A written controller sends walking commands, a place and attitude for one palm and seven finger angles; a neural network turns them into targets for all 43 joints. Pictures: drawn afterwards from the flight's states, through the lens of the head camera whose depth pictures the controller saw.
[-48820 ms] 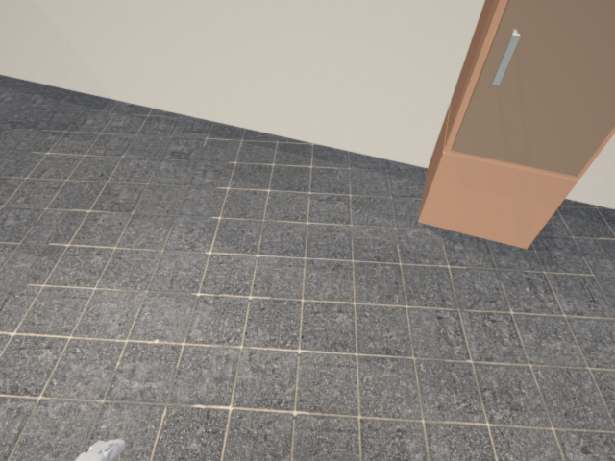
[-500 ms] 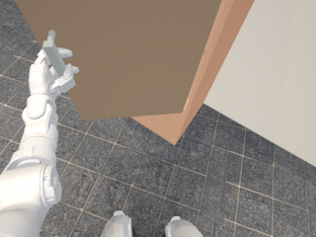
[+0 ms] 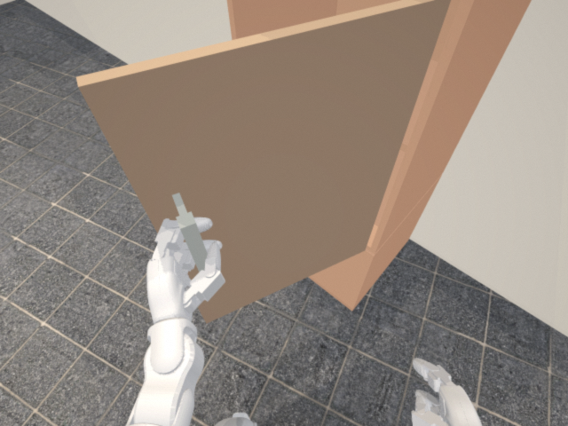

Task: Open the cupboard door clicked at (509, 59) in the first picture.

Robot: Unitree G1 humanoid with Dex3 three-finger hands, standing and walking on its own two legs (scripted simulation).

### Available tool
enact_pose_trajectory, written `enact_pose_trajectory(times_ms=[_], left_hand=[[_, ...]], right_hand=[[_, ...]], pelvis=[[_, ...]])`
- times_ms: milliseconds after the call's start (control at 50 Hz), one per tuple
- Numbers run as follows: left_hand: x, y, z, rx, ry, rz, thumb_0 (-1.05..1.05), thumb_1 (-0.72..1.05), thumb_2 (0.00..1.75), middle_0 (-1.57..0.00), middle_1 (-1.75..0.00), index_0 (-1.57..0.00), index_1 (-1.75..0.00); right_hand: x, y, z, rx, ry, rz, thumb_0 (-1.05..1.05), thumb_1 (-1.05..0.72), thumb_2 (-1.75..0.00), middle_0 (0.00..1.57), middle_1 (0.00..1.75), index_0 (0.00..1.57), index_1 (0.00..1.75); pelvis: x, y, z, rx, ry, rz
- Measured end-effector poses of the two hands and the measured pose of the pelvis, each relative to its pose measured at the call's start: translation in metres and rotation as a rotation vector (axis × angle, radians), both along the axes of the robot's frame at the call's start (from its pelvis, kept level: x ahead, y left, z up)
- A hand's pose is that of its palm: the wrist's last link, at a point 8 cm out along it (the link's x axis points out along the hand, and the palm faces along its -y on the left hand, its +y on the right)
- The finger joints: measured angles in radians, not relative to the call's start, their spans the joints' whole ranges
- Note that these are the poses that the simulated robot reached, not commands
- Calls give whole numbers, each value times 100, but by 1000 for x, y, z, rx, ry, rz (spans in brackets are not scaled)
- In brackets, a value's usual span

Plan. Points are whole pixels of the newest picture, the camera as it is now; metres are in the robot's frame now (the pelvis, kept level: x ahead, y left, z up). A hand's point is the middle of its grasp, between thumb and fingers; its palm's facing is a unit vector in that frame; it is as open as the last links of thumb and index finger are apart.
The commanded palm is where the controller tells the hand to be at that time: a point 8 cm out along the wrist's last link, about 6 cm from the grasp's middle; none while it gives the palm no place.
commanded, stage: pull the door open along its arc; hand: left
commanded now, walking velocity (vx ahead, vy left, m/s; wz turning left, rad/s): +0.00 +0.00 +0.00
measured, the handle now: (193, 239) +0.36 +0.15 +0.07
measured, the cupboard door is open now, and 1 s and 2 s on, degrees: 68 82 81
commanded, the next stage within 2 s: open thumb and fingers to let go in 0.26 s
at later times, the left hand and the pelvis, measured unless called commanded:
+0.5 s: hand (262, 316) +0.25 +0.04 +0.06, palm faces +0.43 -0.90 -0.02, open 6.0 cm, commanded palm +0.20 +0.09 +0.06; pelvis -0.02 -0.06 -0.01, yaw +4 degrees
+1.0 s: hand (255, 322) +0.24 +0.05 +0.06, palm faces +0.45 -0.89 +0.01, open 13.9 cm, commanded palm +0.19 +0.10 +0.06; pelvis -0.02 -0.06 +0.00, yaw +2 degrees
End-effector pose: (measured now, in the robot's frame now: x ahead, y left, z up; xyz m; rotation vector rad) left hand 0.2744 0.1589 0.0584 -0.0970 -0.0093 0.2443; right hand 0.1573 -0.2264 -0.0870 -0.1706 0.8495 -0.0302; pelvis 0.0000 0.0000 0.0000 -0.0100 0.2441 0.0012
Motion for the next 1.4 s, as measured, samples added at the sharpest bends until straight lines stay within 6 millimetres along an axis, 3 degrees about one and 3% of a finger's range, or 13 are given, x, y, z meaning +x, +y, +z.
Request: enact_pose_trajectory(times_ms=[120,240,340,520,640,800,900,1000,1240,1320,1400], left_hand=[[-42,-38,4,25,39,92,3,69,73,-33,-131,-36,-132],[-65,-58,9,90,88,70,2,67,71,-34,-129,-37,-134],[-72,-69,10,86,98,106,2,67,72,-33,-128,-37,-134],[-66,-76,3,100,76,208,1,65,78,-36,-131,-38,-133],[-71,-81,5,96,69,220,1,43,69,-35,-129,-36,-131],[-68,-80,4,103,41,204,1,-5,49,-32,-124,-33,-125],[-71,-77,4,85,43,207,0,-30,39,-31,-119,-31,-120],[-75,-69,4,80,41,221,0,-42,33,-28,-105,-28,-106],[-78,-71,2,80,15,126,-1,-49,30,-24,-57,-24,-57],[-76,-66,1,96,11,94,-1,-49,30,-24,-48,-24,-47],[-81,-53,0,149,-23,-131,-1,-49,30,-20,-42,-18,-40]], right_hand=[[31,18,10,34,-96,78,1,-91,-90,20,30,19,30],[35,19,18,69,-133,83,1,-91,-90,20,30,20,30],[28,1,16,54,-131,83,1,-91,-90,20,30,20,30],[3,-44,-13,-16,-38,65,1,-91,-90,20,30,20,30],[-16,-60,-21,-16,10,33,1,-91,-90,20,30,19,30],[-24,-68,-24,-14,15,-1,1,-91,-90,20,30,19,30],[-21,-65,-21,-10,-5,-9,1,-91,-90,20,30,19,30],[-16,-59,-15,-16,-29,-2,1,-91,-90,20,30,19,30],[-9,-30,-7,-27,-83,9,1,-91,-90,20,30,19,30],[-11,-16,-6,-15,-91,12,1,-91,-90,20,30,19,30],[-18,-7,-6,-8,-83,22,1,-91,-90,20,30,20,30]], pelvis=[[-4,-10,-3,8,-32,20],[-2,-27,1,19,-67,30],[-4,-41,1,25,-86,48],[-16,-60,-6,46,-59,67],[-18,-68,-3,62,-61,55],[-21,-72,-5,63,-55,33],[-20,-69,-4,62,-61,25],[-22,-64,-3,57,-66,24],[-28,-40,-7,31,-64,22],[-30,-31,-8,23,-64,18],[-33,-23,-10,19,-65,16]])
